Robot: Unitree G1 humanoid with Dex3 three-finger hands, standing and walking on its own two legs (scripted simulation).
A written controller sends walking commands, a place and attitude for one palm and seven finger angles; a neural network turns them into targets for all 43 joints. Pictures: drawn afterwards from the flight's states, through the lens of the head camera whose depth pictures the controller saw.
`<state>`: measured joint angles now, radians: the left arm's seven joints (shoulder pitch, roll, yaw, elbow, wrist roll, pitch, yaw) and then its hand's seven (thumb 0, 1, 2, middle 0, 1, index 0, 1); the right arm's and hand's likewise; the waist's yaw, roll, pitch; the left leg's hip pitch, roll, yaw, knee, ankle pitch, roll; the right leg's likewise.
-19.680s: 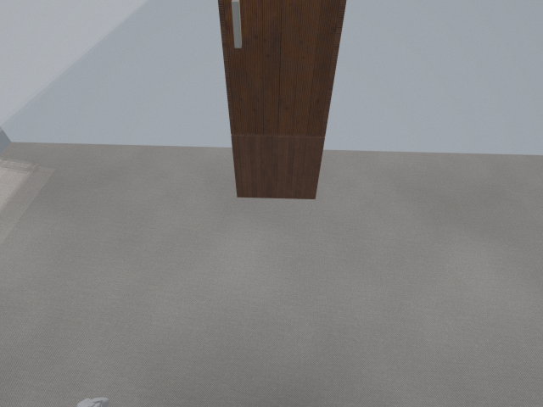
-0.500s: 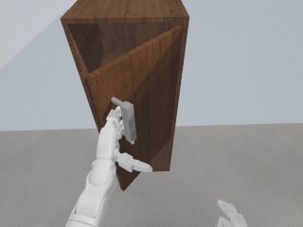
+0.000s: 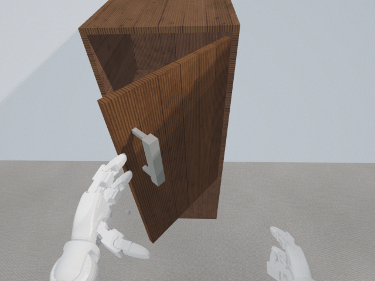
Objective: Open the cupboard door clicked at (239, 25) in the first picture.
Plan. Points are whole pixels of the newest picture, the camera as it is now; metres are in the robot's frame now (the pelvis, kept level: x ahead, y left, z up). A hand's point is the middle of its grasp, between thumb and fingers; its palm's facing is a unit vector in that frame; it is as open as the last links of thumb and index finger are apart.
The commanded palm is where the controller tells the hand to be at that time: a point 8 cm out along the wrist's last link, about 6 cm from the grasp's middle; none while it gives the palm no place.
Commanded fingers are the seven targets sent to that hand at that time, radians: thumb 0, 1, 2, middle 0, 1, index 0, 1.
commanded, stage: slide the hand sideways off the handle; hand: left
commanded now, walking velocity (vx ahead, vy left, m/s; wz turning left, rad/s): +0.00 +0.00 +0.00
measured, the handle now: (148, 157) +0.34 +0.11 +0.11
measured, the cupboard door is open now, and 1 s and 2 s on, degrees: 49 49 49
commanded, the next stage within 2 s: draw the hand back to the body in 0.14 s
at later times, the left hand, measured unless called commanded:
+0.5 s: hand (95, 221) +0.19 +0.18 +0.12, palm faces +0.04 -1.00 -0.04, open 16.3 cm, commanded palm +0.16 +0.23 +0.13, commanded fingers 0.00 -0.50 0.30 -0.15 -0.30 -0.15 -0.30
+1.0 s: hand (47, 219) +0.18 +0.25 +0.13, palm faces +0.29 -0.91 -0.29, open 14.3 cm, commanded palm +0.14 +0.29 +0.16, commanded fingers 0.00 0.17 0.58 -0.17 -0.30 -0.17 -0.30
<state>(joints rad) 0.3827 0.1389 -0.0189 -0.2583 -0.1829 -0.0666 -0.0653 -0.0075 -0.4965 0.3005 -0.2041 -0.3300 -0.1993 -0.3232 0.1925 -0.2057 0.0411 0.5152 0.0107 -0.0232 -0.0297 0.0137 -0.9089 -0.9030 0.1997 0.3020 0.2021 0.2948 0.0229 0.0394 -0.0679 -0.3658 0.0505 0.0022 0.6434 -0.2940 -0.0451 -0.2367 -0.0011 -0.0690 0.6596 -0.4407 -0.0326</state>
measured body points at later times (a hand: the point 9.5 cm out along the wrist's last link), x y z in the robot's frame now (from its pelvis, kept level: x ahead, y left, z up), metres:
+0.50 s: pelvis -0.02 +0.01 -0.01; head -0.03 +0.00 +0.44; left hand +0.18 +0.23 +0.12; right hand +0.17 -0.20 -0.08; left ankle +0.03 +0.15 -0.72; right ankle -0.06 -0.09 -0.72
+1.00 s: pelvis -0.02 +0.04 +0.02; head -0.03 +0.03 +0.47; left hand +0.16 +0.29 +0.15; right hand +0.18 -0.17 -0.06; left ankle +0.02 +0.15 -0.72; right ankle -0.06 -0.09 -0.72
